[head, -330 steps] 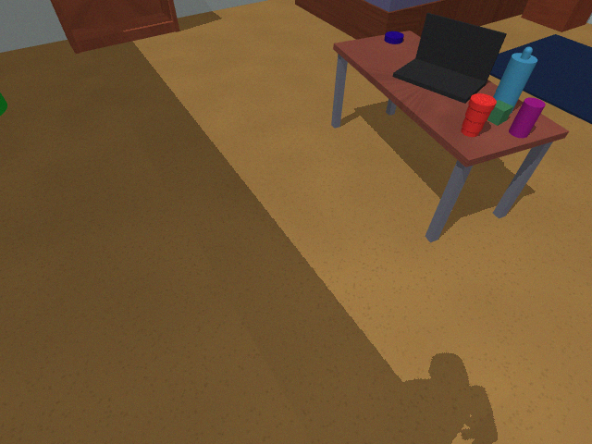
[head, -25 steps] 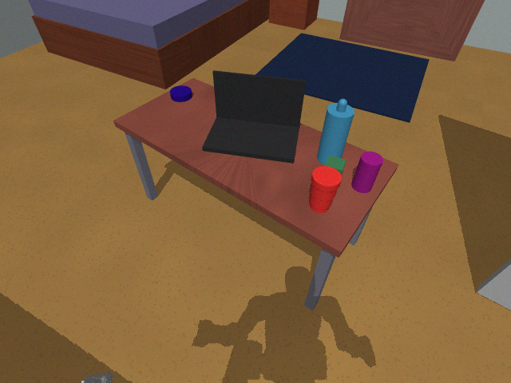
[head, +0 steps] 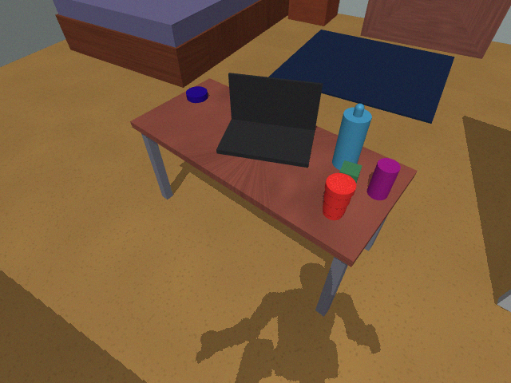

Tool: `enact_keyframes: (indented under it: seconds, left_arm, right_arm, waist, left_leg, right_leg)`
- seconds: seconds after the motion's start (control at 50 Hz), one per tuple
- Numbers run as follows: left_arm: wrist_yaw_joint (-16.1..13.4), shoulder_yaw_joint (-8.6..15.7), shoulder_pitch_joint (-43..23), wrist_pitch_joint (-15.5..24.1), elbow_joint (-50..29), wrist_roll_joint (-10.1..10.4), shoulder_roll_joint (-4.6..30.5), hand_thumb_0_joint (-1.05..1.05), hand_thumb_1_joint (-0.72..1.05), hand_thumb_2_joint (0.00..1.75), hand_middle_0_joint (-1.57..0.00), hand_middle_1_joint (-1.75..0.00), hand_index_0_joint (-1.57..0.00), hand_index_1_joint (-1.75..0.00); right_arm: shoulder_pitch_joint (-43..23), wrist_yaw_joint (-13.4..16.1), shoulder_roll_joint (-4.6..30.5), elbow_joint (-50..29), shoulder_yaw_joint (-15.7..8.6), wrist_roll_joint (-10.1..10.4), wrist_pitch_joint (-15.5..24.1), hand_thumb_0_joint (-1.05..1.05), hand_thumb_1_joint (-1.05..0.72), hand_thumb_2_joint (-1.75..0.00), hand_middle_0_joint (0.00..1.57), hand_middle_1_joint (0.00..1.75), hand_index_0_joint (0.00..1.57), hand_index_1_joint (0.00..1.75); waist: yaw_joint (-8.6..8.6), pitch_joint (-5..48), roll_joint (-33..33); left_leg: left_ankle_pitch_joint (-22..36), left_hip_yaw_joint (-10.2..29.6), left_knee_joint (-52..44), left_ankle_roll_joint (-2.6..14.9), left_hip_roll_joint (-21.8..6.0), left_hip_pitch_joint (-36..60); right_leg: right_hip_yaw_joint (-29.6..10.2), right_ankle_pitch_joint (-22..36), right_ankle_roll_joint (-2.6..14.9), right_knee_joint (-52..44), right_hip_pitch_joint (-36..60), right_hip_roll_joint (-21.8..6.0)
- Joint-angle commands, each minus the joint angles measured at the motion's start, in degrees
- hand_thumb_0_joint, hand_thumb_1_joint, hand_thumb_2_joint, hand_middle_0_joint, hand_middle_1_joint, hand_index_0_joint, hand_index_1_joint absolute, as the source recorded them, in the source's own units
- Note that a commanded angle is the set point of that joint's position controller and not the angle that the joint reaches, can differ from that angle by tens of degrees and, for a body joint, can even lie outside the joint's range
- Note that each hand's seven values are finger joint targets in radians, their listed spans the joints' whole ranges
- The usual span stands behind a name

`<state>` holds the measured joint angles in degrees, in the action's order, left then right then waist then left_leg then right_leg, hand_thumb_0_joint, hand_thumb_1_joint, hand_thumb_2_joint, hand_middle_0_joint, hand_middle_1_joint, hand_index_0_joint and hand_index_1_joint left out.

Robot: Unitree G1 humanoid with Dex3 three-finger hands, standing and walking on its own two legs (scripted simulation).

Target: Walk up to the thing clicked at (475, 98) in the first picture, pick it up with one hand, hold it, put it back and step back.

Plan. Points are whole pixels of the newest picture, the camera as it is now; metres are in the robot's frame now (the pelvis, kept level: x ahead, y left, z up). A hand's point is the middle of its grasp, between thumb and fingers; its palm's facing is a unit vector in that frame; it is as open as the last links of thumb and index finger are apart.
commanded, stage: walk up
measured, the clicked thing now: (336, 198) +0.67 -0.21 -0.23
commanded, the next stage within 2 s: stand in 0.62 s
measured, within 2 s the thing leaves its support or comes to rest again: neither
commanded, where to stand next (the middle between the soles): +0.04 -0.01 m, yaw +1 degrees
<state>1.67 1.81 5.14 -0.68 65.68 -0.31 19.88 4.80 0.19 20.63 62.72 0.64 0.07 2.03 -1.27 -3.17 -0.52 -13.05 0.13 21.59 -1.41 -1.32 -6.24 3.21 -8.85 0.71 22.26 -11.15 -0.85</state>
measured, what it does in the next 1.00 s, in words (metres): stands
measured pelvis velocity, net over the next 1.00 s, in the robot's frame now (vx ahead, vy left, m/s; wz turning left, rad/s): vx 0.01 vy -0.01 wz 0.01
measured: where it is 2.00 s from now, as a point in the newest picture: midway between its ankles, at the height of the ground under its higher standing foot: outside the picture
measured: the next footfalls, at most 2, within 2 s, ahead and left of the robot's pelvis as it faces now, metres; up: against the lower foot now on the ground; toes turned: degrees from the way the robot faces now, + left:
none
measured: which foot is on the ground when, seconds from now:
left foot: down 0.00-1.00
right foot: down 0.00-1.00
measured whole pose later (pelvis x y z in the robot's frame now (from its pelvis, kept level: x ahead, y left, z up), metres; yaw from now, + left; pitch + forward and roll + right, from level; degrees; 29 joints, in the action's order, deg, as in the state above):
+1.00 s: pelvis +0.01 -0.01 +0.00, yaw +1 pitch -3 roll +0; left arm 0.9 0.9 4.9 0.7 65.8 -0.4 19.4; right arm 6.5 -0.4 19.9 64.5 0.5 -0.6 0.8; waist -0.1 -2.3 -0.8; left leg -11.5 0.7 17.2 -1.9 -1.5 -3.3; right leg 3.8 -8.3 1.0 19.4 -8.7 -0.6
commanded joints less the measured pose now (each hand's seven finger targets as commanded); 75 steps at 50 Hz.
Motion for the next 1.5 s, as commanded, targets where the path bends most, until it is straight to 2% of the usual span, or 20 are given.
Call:
enact_keyframes:
  seconds: [0.0, 0.16, 0.2, 0.24, 0.3, 0.34, 0.36, 0.42, 0.52, 0.58, 0.6, 0.62, 0.66, 0.72, 0.82, 0.96, 1.02, 1.16, 1.3, 1.48]
  left_arm:
    - [-1.06, 2.08, -3.84, 1.45, -3.60, 0.04, 11.85, 0.00, 0.90, 0.90, -0.20, -0.30, -0.20, -0.30]
    - [-1.09, 2.77, -4.58, 1.37, -3.79, -0.38, 12.08, 0.00, 0.90, 0.90, -0.20, -0.30, -0.20, -0.30]
    - [-1.09, 2.95, -5.00, 1.41, -4.11, -0.48, 12.07, 0.00, 0.90, 0.90, -0.20, -0.30, -0.20, -0.30]
    - [-1.03, 3.03, -4.28, 1.36, -4.30, -0.32, 11.82, 0.00, 0.90, 0.90, -0.20, -0.30, -0.20, -0.30]
    - [-1.07, 3.18, -4.92, 1.21, -4.46, -0.52, 11.90, 0.00, 0.90, 0.90, -0.20, -0.30, -0.20, -0.30]
    - [-1.02, 3.37, -4.20, 1.12, -4.57, -0.50, 11.86, 0.00, 0.90, 0.90, -0.20, -0.30, -0.20, -0.30]
    - [-1.02, 3.38, -4.68, 1.11, -4.77, -0.56, 11.86, 0.00, 0.90, 0.90, -0.20, -0.30, -0.20, -0.30]
    - [-0.99, 3.46, -4.40, 0.97, -4.95, -0.38, 11.66, 0.00, 0.90, 0.90, -0.20, -0.30, -0.20, -0.30]
    - [-0.93, 3.69, -4.90, 0.89, -5.59, -0.45, 11.67, 0.00, 0.90, 0.90, -0.20, -0.30, -0.20, -0.30]
    - [-0.91, 3.70, -4.85, 0.81, -5.83, -0.39, 11.74, 0.00, 0.90, 0.90, -0.20, -0.30, -0.20, -0.30]
    - [-1.10, 2.33, -4.36, 1.48, -5.01, 0.03, 10.94, 0.00, 0.90, 0.90, -0.20, -0.30, -0.20, -0.30]
    - [-1.16, 2.32, -4.30, 1.86, -4.90, 0.16, 11.16, 0.00, 0.90, 0.90, -0.20, -0.30, -0.20, -0.30]
    - [-1.43, 2.19, -4.19, 2.20, -4.55, 0.09, 11.41, 0.00, 0.90, 0.90, -0.20, -0.30, -0.20, -0.30]
    - [-1.56, 1.73, -4.07, 2.27, -4.11, 0.04, 11.86, 0.00, 0.90, 0.90, -0.20, -0.30, -0.20, -0.30]
    - [-1.70, 1.30, -3.54, 2.46, -3.51, 0.02, 11.98, 0.00, 0.90, 0.90, -0.20, -0.30, -0.20, -0.30]
    - [-1.89, 0.75, -3.15, 2.78, -3.44, -0.09, 11.84, 0.00, 0.90, 0.90, -0.20, -0.30, -0.20, -0.30]
    - [-1.90, 0.78, -3.26, 2.75, -3.50, 0.04, 12.42, 0.00, 0.90, 0.90, -0.20, -0.30, -0.20, -0.30]
    - [-1.97, 0.50, -2.54, 2.87, -3.47, 0.08, 12.27, 0.00, 0.90, 0.90, -0.20, -0.30, -0.20, -0.30]
    - [-2.00, 0.57, -2.51, 2.63, -3.18, 0.04, 12.81, 0.00, 0.90, 0.90, -0.20, -0.30, -0.20, -0.30]
    - [-2.05, 0.65, -2.24, 2.64, -3.38, -0.02, 12.96, 0.00, 0.90, 0.90, -0.20, -0.30, -0.20, -0.30]
  right_arm:
    - [-1.21, 1.00, 13.06, -2.09, -3.07, -0.17, 0.66, 0.00, -0.90, -0.90, 0.20, 0.30, 0.20, 0.30]
    - [-1.58, 0.79, 12.07, -1.72, -2.82, -0.59, 0.35, 0.00, -0.90, -0.90, 0.20, 0.30, 0.20, 0.30]
    - [-0.67, 0.87, 12.20, -1.39, -2.88, -0.64, 0.44, 0.00, -0.90, -0.90, 0.20, 0.30, 0.20, 0.30]
    - [-0.93, 0.91, 11.80, -1.48, -2.74, -0.64, 0.57, 0.00, -0.90, -0.90, 0.20, 0.30, 0.20, 0.30]
    - [-0.57, 1.08, 12.10, -1.42, -2.92, -0.77, 0.51, 0.00, -0.90, -0.90, 0.20, 0.30, 0.20, 0.30]
    - [-0.69, 1.07, 12.08, -1.62, -3.02, -0.74, 0.49, 0.00, -0.90, -0.90, 0.20, 0.30, 0.20, 0.30]
    - [0.05, 1.15, 12.19, -1.48, -3.05, -0.82, 0.48, 0.00, -0.90, -0.90, 0.20, 0.30, 0.20, 0.30]
    - [0.01, 1.15, 11.99, -1.59, -2.98, -0.77, 0.46, 0.00, -0.90, -0.90, 0.20, 0.30, 0.20, 0.30]
    - [1.46, 1.19, 12.05, -1.60, -2.84, -0.79, 0.42, 0.00, -0.90, -0.90, 0.20, 0.30, 0.20, 0.30]
    - [2.05, 1.29, 12.37, -1.50, -2.90, -0.88, 0.50, 0.00, -0.90, -0.90, 0.20, 0.30, 0.20, 0.30]
    - [-0.15, 0.98, 11.88, -1.60, -2.78, -1.17, 0.10, 0.00, -0.90, -0.90, 0.20, 0.30, 0.20, 0.30]
    - [0.05, 0.83, 11.44, -1.61, -2.65, -1.11, 0.09, 0.00, -0.90, -0.90, 0.20, 0.30, 0.20, 0.30]
    - [-0.15, 0.74, 11.81, -1.50, -2.74, -0.96, -0.08, 0.00, -0.90, -0.90, 0.20, 0.30, 0.20, 0.30]
    - [0.32, 0.48, 11.88, -1.08, -2.63, -0.84, -0.41, 0.00, -0.90, -0.90, 0.20, 0.30, 0.20, 0.30]
    - [0.26, 0.31, 11.74, -1.10, -2.57, -0.87, -0.50, 0.00, -0.90, -0.90, 0.20, 0.30, 0.20, 0.30]
    - [-0.64, 0.19, 11.83, -1.35, -2.78, -0.75, -0.38, 0.00, -0.90, -0.90, 0.20, 0.30, 0.20, 0.30]
    - [0.03, 0.09, 11.39, -1.10, -2.51, -0.85, -0.48, 0.00, -0.90, -0.90, 0.20, 0.30, 0.20, 0.30]
    - [-0.46, 0.10, 11.67, -1.13, -2.50, -0.78, -0.43, 0.00, -0.90, -0.90, 0.20, 0.30, 0.20, 0.30]
    - [-0.11, 0.04, 11.46, -0.95, -2.35, -0.78, -0.77, 0.00, -0.90, -0.90, 0.20, 0.30, 0.20, 0.30]
    - [0.44, 0.22, 11.58, -1.20, -2.31, -0.84, -0.67, 0.00, -0.90, -0.90, 0.20, 0.30, 0.20, 0.30]
  waist:
    - [1.16, 6.20, 2.07]
    - [0.89, 3.79, 1.55]
    - [1.15, 5.36, 1.57]
    - [0.59, 5.48, 0.62]
    - [0.98, 5.10, 0.82]
    - [0.59, 4.71, 0.41]
    - [1.00, 5.24, 0.86]
    - [0.61, 4.30, 0.80]
    - [0.88, 4.50, 1.39]
    - [1.07, 4.99, 1.35]
    - [1.07, 5.91, -1.90]
    - [1.00, 6.21, -1.63]
    - [0.90, 6.05, -0.84]
    - [1.05, 4.07, 0.55]
    - [1.18, 3.87, 0.39]
    - [1.32, 4.70, 1.14]
    - [1.35, 3.91, 0.95]
    - [1.10, 4.81, -0.17]
    - [1.11, 3.22, 0.37]
    - [1.12, 4.53, 0.42]
  left_leg:
    - [10.30, 4.26, -3.54, 2.65, -6.42, -0.96]
    - [5.78, 4.13, -4.37, 2.41, -5.62, -2.71]
    - [6.30, 4.07, -4.35, 2.41, -5.85, -2.71]
    - [7.05, 4.03, -4.69, 2.15, -5.81, -2.41]
    - [6.70, 4.22, -4.72, 2.40, -5.93, -3.96]
    - [6.96, 4.23, -4.58, 2.55, -5.64, -3.36]
    - [6.95, 4.16, -4.43, 2.54, -5.74, -3.88]
    - [6.56, 4.39, -4.31, 2.53, -5.32, -3.91]
    - [6.04, 4.38, -3.81, 2.52, -5.19, -4.84]
    - [6.58, 4.52, -3.85, 2.48, -5.33, -4.46]
    - [7.84, 4.80, -4.97, 1.88, -6.20, -2.35]
    - [9.34, 5.28, -5.37, 1.64, -6.36, -2.31]
    - [9.95, 5.21, -5.55, 1.58, -6.44, -2.82]
    - [6.82, 5.01, -6.35, 1.72, -6.18, -2.70]
    - [6.08, 5.11, -7.27, 1.86, -6.36, -2.05]
    - [8.83, 4.92, -7.05, 1.84, -6.60, -0.08]
    - [6.19, 4.71, -7.44, 1.85, -6.39, -0.77]
    - [8.55, 4.67, -7.36, 1.77, -6.61, -0.42]
    - [5.22, 4.46, -7.42, 1.90, -6.20, -1.36]
    - [7.81, 4.48, -7.11, 1.56, -6.32, -0.71]
  right_leg:
    - [-7.17, 6.73, 1.01, -4.35, 4.96, -7.17]
    - [-7.61, -0.38, 0.58, -6.73, 3.94, -7.20]
    - [-7.72, 0.89, 0.88, -6.49, 5.46, -7.40]
    - [-7.59, 1.06, 0.86, -6.02, 5.36, -7.29]
    - [-7.24, 1.88, 1.01, -5.67, 6.35, -7.10]
    - [-7.07, 0.89, 0.97, -5.47, 5.70, -6.91]
    - [-7.23, 1.56, 1.15, -5.46, 6.46, -7.07]
    - [-7.40, -0.82, 0.97, -5.77, 5.33, -6.82]
    - [-7.61, -2.35, 1.29, -6.10, 6.09, -6.94]
    - [-7.48, -1.36, 1.55, -5.56, 5.96, -7.02]
    - [-7.97, 3.27, 1.49, -5.86, 6.33, -7.61]
    - [-7.47, 5.91, 1.24, -5.25, 7.61, -7.43]
    - [-6.84, 8.26, 0.92, -4.86, 8.88, -7.21]
    - [-7.05, 3.30, 0.55, -6.34, 6.87, -7.00]
    - [-6.82, 4.13, 0.48, -6.15, 6.49, -7.09]
    - [-6.53, 6.76, 0.31, -6.24, 6.39, -7.05]
    - [-7.17, 4.03, 0.40, -6.79, 5.87, -7.27]
    - [-6.92, 7.93, 0.45, -6.02, 6.92, -7.28]
    - [-7.21, 2.39, 0.40, -6.96, 5.47, -7.07]
    - [-7.14, 7.03, 0.59, -6.05, 6.58, -7.25]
